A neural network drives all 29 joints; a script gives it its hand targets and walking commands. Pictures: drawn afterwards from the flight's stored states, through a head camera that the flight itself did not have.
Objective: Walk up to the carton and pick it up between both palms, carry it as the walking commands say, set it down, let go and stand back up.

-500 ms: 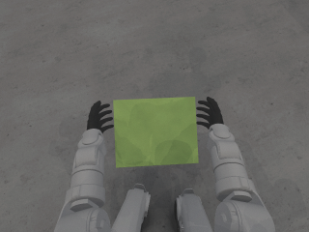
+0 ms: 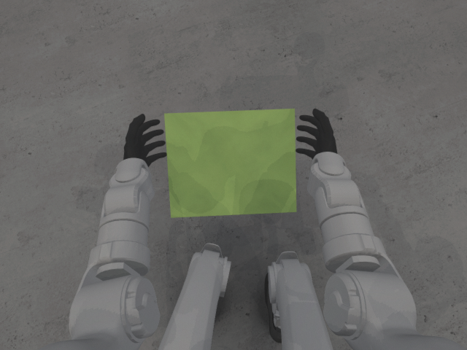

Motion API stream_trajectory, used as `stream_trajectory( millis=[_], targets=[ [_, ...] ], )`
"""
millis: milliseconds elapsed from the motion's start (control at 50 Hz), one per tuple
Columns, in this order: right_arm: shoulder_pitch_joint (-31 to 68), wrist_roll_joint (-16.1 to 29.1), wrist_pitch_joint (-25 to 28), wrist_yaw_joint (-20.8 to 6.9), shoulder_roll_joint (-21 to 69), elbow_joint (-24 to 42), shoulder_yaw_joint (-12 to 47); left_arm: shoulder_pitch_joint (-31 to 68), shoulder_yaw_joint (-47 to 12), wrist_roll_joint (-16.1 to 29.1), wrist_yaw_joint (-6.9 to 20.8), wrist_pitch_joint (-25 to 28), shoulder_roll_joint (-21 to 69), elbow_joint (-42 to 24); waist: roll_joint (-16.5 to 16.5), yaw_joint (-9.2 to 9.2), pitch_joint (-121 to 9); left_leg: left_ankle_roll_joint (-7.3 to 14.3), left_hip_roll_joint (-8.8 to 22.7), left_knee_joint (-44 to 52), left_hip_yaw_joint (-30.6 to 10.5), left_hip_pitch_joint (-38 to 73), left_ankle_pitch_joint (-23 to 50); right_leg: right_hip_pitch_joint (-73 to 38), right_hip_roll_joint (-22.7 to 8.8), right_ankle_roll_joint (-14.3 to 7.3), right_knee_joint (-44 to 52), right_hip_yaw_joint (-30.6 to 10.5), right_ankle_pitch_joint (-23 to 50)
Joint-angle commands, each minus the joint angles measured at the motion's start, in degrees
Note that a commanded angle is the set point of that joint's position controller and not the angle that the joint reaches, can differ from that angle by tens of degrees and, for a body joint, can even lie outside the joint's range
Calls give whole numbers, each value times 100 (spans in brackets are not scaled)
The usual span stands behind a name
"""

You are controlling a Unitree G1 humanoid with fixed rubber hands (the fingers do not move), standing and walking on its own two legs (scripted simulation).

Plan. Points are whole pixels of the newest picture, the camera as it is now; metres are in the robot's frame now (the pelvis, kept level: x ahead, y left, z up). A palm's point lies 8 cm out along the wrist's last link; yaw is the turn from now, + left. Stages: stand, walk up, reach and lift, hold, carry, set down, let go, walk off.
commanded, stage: set down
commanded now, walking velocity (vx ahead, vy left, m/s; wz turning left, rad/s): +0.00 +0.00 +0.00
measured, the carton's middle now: (231, 162) +0.46 +0.06 -0.18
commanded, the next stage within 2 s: none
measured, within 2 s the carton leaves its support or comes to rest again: neither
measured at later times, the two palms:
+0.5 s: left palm (149, 164) +0.43 +0.23 -0.16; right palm (304, 157) +0.48 -0.09 -0.17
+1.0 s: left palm (160, 166) +0.46 +0.24 -0.25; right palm (295, 159) +0.50 -0.08 -0.26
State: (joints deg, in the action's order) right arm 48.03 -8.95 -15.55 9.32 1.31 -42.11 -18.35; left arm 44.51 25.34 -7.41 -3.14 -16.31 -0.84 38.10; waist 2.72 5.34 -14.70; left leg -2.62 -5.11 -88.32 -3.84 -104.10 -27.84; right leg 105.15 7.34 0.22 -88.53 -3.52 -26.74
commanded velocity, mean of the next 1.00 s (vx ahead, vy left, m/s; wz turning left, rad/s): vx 0.00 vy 0.00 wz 0.00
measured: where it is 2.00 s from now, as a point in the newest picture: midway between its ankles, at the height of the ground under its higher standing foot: (241, 314)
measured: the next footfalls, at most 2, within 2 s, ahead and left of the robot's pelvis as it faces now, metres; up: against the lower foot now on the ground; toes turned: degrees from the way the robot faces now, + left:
none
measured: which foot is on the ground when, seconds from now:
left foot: down 0.00-1.00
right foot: down 0.00-1.00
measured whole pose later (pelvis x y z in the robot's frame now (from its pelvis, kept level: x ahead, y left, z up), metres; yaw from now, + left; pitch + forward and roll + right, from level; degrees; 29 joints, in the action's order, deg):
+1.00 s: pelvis -0.03 +0.02 -0.13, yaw -1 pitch +47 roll -1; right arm 68.5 -3.6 -13.3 10.6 -6.8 -50.0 -17.9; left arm 63.9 22.5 -4.6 -5.2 -16.0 -7.8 43.4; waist 3.4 4.8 -0.9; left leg -2.2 -7.0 -112.5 -2.5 -129.5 -29.5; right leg 129.3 8.9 3.6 -111.7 -2.8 -29.1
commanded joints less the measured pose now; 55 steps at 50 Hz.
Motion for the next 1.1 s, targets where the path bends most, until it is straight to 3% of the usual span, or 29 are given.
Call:
stream_trajectory(
  millis=[0, 300, 800, 1080],
  targets=[
    [3583, 696, 220, -1491, 5551, 239, 2808, 3744, -2953, 788, 1744, 126, 4885, -205, 271, 316, -5159, 103, -256, 645, 705, 2245, 1410, -3330, 187, 87, 701, 334, 1109],
    [4264, 729, 238, -1359, 5298, 84, 2590, 4412, -2826, 842, 1726, 133, 4664, -182, 224, 334, -5409, 66, -263, -25, 759, 1699, 1461, -2647, 276, 81, -92, 492, 1070],
    [5301, 1046, 333, -1437, 4624, -199, 2391, 5489, -2964, 970, 1468, 218, 4328, -207, -35, 285, -5549, 22, -182, -1040, 691, 1608, 1704, -1030, 330, 29, -1371, 762, 805],
    [5798, 1247, 460, -1385, 4327, -290, 2418, 5969, -2942, 1119, 1436, 378, 3950, -63, 30, 330, -5450, 14, -119, -1670, 716, 1244, 1840, -763, 276, 52, -2002, 749, 936]
  ],
)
